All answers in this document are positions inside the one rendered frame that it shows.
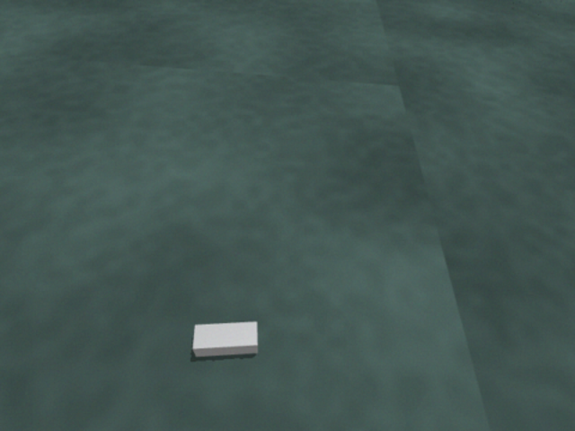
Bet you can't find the carton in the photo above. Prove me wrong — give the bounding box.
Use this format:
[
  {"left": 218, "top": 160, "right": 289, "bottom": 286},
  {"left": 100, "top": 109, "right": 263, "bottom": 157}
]
[{"left": 192, "top": 321, "right": 258, "bottom": 356}]

